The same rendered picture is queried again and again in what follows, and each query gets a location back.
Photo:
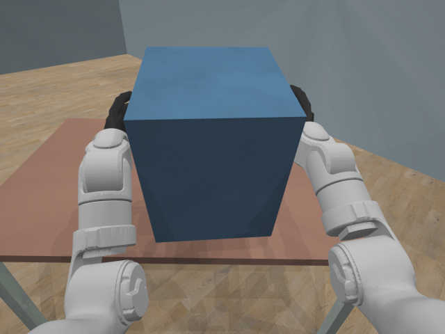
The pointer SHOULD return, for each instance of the robot right forearm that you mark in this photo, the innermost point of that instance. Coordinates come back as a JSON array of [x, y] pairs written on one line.
[[348, 211]]

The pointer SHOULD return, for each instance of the robot left forearm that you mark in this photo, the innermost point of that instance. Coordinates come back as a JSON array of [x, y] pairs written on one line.
[[104, 199]]

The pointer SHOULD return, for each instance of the carton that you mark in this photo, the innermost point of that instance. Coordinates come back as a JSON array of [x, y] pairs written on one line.
[[213, 132]]

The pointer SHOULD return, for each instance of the robot right upper arm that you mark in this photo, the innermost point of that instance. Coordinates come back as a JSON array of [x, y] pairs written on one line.
[[374, 274]]

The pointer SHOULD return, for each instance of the robot left upper arm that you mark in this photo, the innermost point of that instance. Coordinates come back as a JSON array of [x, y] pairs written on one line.
[[103, 298]]

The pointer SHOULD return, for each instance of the left robot hand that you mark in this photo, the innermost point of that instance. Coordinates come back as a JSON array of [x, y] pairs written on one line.
[[117, 112]]

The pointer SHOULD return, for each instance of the right robot hand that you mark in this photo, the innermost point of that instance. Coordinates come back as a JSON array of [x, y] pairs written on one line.
[[304, 102]]

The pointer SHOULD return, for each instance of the table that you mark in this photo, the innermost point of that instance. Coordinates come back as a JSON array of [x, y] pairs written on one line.
[[39, 212]]

